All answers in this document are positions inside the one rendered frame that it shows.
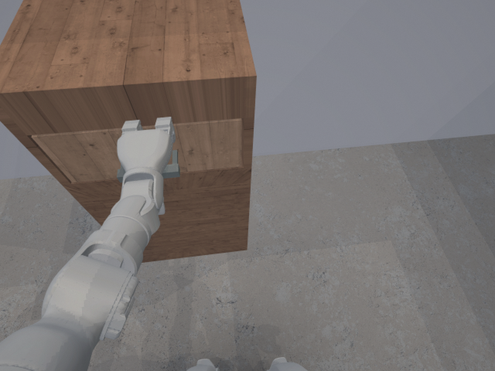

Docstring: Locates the robot shin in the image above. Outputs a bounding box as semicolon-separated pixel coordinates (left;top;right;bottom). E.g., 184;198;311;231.
269;357;287;370
196;359;216;369

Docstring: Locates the robot right shin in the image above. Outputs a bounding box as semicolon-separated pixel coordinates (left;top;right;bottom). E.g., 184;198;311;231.
269;357;287;370

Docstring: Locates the cabinet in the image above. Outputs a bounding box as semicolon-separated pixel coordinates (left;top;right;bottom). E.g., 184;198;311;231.
0;0;257;263

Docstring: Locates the left robot upper arm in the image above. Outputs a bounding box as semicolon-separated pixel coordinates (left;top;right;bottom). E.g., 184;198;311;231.
0;255;138;371

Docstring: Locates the handle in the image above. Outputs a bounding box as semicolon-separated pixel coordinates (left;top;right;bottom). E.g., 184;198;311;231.
117;150;180;182

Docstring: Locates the robot left shin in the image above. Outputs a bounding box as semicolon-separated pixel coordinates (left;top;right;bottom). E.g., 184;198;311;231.
196;359;216;369

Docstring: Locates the robot left hand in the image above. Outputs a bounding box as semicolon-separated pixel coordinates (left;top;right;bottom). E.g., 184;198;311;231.
117;117;176;215

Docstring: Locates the drawer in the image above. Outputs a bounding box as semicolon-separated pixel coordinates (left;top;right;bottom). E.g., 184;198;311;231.
31;118;241;182

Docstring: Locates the left robot forearm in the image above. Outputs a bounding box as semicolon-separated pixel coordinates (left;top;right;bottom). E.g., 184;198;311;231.
42;168;164;317

